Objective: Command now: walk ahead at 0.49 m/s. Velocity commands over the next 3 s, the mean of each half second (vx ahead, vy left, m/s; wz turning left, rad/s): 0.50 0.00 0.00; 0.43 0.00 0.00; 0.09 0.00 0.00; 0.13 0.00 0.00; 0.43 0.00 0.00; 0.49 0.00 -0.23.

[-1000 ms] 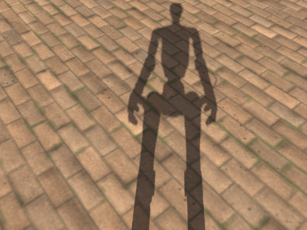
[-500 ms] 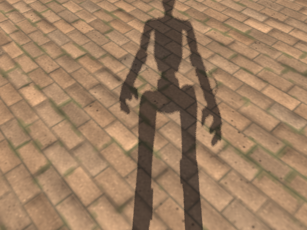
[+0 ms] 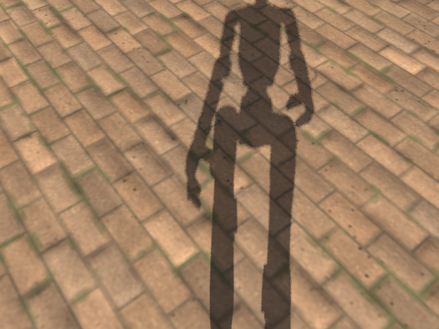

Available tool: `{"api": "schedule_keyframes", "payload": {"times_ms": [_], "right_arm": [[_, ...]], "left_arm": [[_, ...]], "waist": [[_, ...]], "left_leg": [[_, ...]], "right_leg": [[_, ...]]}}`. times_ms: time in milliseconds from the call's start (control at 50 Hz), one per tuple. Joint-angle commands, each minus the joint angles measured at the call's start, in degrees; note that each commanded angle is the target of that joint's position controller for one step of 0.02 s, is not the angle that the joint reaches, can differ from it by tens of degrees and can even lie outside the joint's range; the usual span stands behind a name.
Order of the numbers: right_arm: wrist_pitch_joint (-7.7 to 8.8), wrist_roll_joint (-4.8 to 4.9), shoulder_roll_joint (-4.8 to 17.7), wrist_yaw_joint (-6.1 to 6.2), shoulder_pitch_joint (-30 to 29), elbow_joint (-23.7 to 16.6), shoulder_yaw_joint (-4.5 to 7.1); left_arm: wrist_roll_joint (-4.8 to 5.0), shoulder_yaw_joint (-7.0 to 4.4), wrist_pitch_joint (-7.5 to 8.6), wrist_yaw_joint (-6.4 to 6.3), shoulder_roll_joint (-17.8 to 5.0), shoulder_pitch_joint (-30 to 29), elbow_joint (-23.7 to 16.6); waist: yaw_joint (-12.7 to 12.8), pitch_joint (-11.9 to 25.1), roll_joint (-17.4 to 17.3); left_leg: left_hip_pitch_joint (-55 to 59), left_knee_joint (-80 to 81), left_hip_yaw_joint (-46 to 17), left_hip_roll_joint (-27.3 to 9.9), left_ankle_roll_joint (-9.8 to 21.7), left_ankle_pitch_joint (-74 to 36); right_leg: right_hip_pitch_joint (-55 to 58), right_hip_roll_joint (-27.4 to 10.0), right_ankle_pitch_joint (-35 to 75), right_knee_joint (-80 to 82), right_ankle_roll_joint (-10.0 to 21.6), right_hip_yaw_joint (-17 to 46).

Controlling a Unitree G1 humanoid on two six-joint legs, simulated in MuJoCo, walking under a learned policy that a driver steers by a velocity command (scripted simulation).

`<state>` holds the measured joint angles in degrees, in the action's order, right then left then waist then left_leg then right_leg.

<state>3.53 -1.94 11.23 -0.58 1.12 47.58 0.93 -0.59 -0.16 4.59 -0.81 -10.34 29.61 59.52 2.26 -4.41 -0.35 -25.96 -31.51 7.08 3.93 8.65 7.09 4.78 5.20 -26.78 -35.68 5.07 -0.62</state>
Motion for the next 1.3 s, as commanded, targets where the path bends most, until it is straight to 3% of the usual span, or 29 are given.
{"api": "schedule_keyframes", "payload": {"times_ms": [20, 40, 80, 120, 180, 320, 440, 500, 540, 560, 580, 600, 620, 640, 680, 800, 840, 900, 960, 1020, 1040, 1060, 1080, 1100, 1120, 1140, 1180, 1220, 1300], "right_arm": [[-0.42, 0.91, 13.0, 0.27, 24.8, 5.3, 4.48], [-0.3, 1.74, 10.2, 0.11, 17.2, 4.0, 3.79], [0.81, 1.2, 5.3, -0.21, 13.6, 4.5, 2.52], [1.89, 1.19, 3.7, 0.13, 15.5, 6.6, 1.76], [2.98, 1.5, 5.8, 0.15, 19.4, 8.8, 2.0], [2.64, 1.67, 6.0, 0.28, 27.5, 11.2, 1.37], [2.15, 0.55, 6.7, 1.27, 31.9, 13.2, 1.17], [2.02, 0.41, 7.9, 1.76, 29.2, 13.4, 1.48], [1.85, 0.94, 8.3, 1.58, 27.2, 13.1, 1.46], [2.05, 1.44, 6.2, 1.46, 27.0, 10.9, 0.8], [1.92, 3.34, 1.2, 0.92, 34.2, 11.0, 0.21], [1.68, 1.69, 7.2, 1.16, 29.4, 11.2, 1.72], [1.99, 1.51, 6.9, 0.83, 24.1, 9.2, 1.93], [2.08, 1.41, 5.7, 0.67, 21.8, 8.8, 1.82], [0.63, 0.08, 3.7, -0.02, 22.3, 9.0, 1.69], [-1.29, -0.12, 3.2, -1.15, 12.5, 5.5, 1.8], [-1.16, 0.32, 2.9, -0.98, 8.3, 4.2, 1.47], [-0.8, 1.0, 1.1, -0.43, 4.6, 3.7, 0.42], [-0.54, 1.07, 2.0, 0.36, 3.8, 4.2, 0.24], [0.5, 0.62, 4.1, 1.32, 10.9, 7.0, 1.03], [1.39, 0.27, 4.5, 1.61, 16.0, 9.0, 1.34], [2.31, -0.49, 7.8, 1.92, 21.5, 10.5, 2.07], [2.07, -0.8, 10.6, 1.89, 25.2, 10.9, 2.74], [1.26, 1.93, 7.9, 1.35, 24.0, 10.4, 2.04], [0.78, 2.64, 6.5, 1.21, 19.0, 9.4, 1.62], [0.38, 2.25, 4.3, 1.47, 14.5, 8.8, 0.93], [-0.12, 1.59, 2.2, 2.39, 11.0, 8.9, 0.01], [-0.19, 0.85, 2.6, 2.47, 11.7, 9.7, -0.07], [-0.7, 0.86, 4.7, 2.24, 13.7, 10.7, 0.32]], "left_arm": [[0.08, -1.69, 0.4, 0.37, -7.1, 3.0, -4.0], [-0.31, -2.13, 0.58, 0.5, -8.8, -3.0, -6.3], [-0.79, -2.31, 0.41, 1.02, -7.7, -7.2, -6.8], [-1.52, -1.78, -1.06, 1.69, -4.6, -5.3, -6.2], [-1.64, -1.76, -2.05, 2.29, -4.0, -9.3, -7.6], [-0.68, -1.36, -2.23, 2.61, -4.2, -26.8, -12.7], [-0.6, -1.24, -1.66, 2.5, -4.7, -35.1, -15.5], [-0.65, -1.95, -0.85, 2.01, -5.8, -29.8, -14.4], [-1.4, -3.58, 0.18, 0.96, -8.6, -12.3, -8.5], [-2.89, -5.01, 0.58, 0.26, -13.8, -1.6, -6.6], [-2.76, -5.94, 0.05, 0.69, -17.3, -0.8, -6.2], [-0.54, -5.42, -0.55, 1.23, -13.3, -5.4, -6.4], [-0.06, -4.49, -0.35, 1.48, -10.2, -11.4, -7.2], [-0.3, -3.87, 0.13, 1.73, -7.5, -14.1, -7.2], [-0.21, -2.82, 0.82, 1.36, -4.3, -13.9, -5.6], [0.1, -2.83, 1.82, 1.02, -6.6, -5.9, -1.8], [0.01, -2.25, 1.74, 0.96, -5.8, -4.7, -1.3], [-0.06, -1.67, 1.59, 0.62, -5.8, -2.1, -0.1], [-0.47, -1.32, 0.98, 0.02, -5.6, -0.6, 1.2], [-0.65, -1.45, 0.55, -0.71, -6.1, -2.8, 1.4], [-0.11, -1.58, 0.39, -0.76, -6.4, -3.6, 1.6], [0.47, -1.35, 0.64, -0.89, -5.8, -2.1, 0.9], [2.65, -0.23, 0.14, -1.08, -0.4, 6.8, 1.7], [2.51, -1.18, -1.19, -1.28, -2.9, 7.7, 3.6], [0.43, -1.77, -2.08, -1.18, -4.4, 3.3, 2.9], [-1.05, -1.8, -2.54, -0.89, -3.5, -1.3, 2.1], [-1.62, -1.63, -3.87, -0.44, -1.6, -3.6, 1.9], [-1.25, -1.15, -5.12, -0.64, 0.2, -1.7, 3.5], [-0.68, -0.89, -6.64, -1.61, -0.5, -5.2, 3.9]], "waist": [[-8.7, 18.6, -5.3], [-5.8, 7.9, -2.4], [-2.7, 0.7, 1.9], [-0.1, 0.8, 0.7], [0.1, -0.3, -0.9], [-4.7, -1.7, -2.5], [-6.8, -2.4, -3.7], [-3.0, -0.2, -4.4], [4.3, 8.7, -2.8], [7.5, 16.6, 3.0], [3.8, 22.3, 14.9], [2.9, 16.1, 4.8], [0.8, 8.2, 3.6], [-0.7, 4.8, 1.5], [-3.7, 3.1, 2.9], [-3.5, -0.2, 3.5], [-3.1, -1.5, 3.1], [-1.6, -0.2, 4.5], [-0.9, 0.9, 6.3], [-4.0, 2.8, 5.9], [-6.7, 4.4, 3.6], [-7.2, 9.3, 0.0], [-4.8, 18.8, -10.0], [-5.0, 23.3, -7.9], [-3.7, 16.7, -4.3], [-2.7, 10.0, -2.9], [0.1, 4.9, -3.5], [0.9, 6.0, -3.8], [-0.5, 6.3, -5.2]], "left_leg": [[42.7, 14.2, -49.2, -25.8, 14.8, 14.9], [32.8, 18.5, -40.5, -24.0, 12.5, 20.7], [19.7, 22.1, -30.2, -19.6, 8.9, 9.9], [13.9, 23.7, -23.1, -16.5, 6.5, 2.5], [12.9, 25.7, -17.3, -14.6, 5.8, -2.9], [20.9, 25.5, -11.5, -12.0, 1.7, -13.9], [32.5, 20.7, -11.5, -15.3, 2.9, -23.2], [33.4, 13.2, -10.0, -16.2, 1.7, -39.1], [26.5, -5.7, -7.1, -13.1, -0.3, -40.2], [14.0, -23.2, -4.9, -10.0, -1.3, -18.9], [-5.5, -42.4, -4.1, 0.9, -3.5, 23.5], [-10.6, -45.2, -10.6, -2.7, -2.5, 19.9], [-11.3, -42.8, -10.4, -5.0, -2.4, 13.8], [-9.1, -39.9, -10.0, -6.7, -2.7, 10.5], [-4.1, -35.4, -9.5, -8.5, -3.9, 8.6], [-10.8, -26.7, -6.1, -9.9, -6.4, 0.4], [-10.2, -19.8, -4.5, -9.1, -7.1, -2.7], [-3.6, -9.6, -1.6, -6.0, -6.8, -6.9], [-0.8, -5.2, -1.9, -4.4, -5.6, -6.9], [6.7, 1.1, -3.1, -2.5, -3.2, -3.0], [12.9, 8.4, -3.3, -2.6, -2.4, -10.3], [24.4, 6.1, -9.0, -9.9, -1.1, -33.5], [39.0, 1.3, -23.3, -26.0, 8.7, -62.0], [37.3, 4.0, -28.9, -28.7, 13.7, -61.5], [28.9, 8.2, -25.5, -26.1, 12.8, -48.3], [21.5, 11.9, -22.9, -23.4, 10.5, -36.3], [10.7, 16.5, -16.4, -18.1, 5.8, -25.3], [8.6, 17.0, -13.6, -15.5, 3.8, -20.6], [7.8, 19.7, -15.4, -15.1, 2.7, 2.0]], "right_leg": [[-38.6, -0.2, -1.1, -47.6, 0.7, 4.6], [-42.0, -4.4, 5.8, -44.4, 1.4, 5.0], [-37.6, -7.6, 10.0, -38.4, 1.2, 4.5], [-32.0, -9.2, 10.5, -33.6, -0.2, 4.1], [-35.0, -10.8, 14.1, -28.1, -1.7, 1.8], [-41.9, -10.8, 28.0, -8.9, -3.8, -2.4], [-42.8, -8.1, 24.1, 0.3, -2.1, -3.5], [-32.7, -4.9, 17.3, 4.8, 0.7, -4.6], [-10.5, -3.9, 19.5, 9.6, 3.9, -4.0], [4.8, -17.7, 14.9, 9.6, 7.1, 10.9], [16.6, -31.2, 13.2, 16.7, 15.7, 38.0], [10.6, -27.5, 9.1, 19.5, 13.6, 36.4], [1.9, -25.3, 12.1, 21.2, 11.6, 27.2], [-4.5, -22.8, 18.9, 23.2, 10.0, 21.4], [-11.3, -18.4, 25.2, 25.2, 7.0, 13.4], [-12.2, -15.7, 32.6, 28.7, 6.5, 6.6], [-12.3, -14.6, 46.2, 27.2, 5.6, 3.4], [-11.5, -12.8, 58.7, 23.6, 3.2, -0.7], [-7.0, -13.9, 60.8, 19.9, 3.2, -0.3], [-4.1, -15.2, 63.6, 10.9, 3.0, 1.6], [-4.6, -13.5, 59.6, 3.7, 1.8, 0.6], [-11.1, -11.1, 45.1, -5.3, 0.2, -0.3], [-22.2, -4.2, 6.3, -22.7, -1.7, -3.5], [-24.5, -1.3, -10.5, -29.6, -2.5, 0.8], [-25.9, -3.2, -8.9, -31.0, -3.0, 2.9], [-26.6, -4.4, -6.3, -29.1, -3.3, 3.1], [-21.6, -6.6, -1.2, -20.9, -4.2, 3.1], [-17.4, -5.5, 0.3, -15.1, -4.7, 1.2], [-16.0, -5.6, 2.9, -5.2, -4.6, 0.3]]}}
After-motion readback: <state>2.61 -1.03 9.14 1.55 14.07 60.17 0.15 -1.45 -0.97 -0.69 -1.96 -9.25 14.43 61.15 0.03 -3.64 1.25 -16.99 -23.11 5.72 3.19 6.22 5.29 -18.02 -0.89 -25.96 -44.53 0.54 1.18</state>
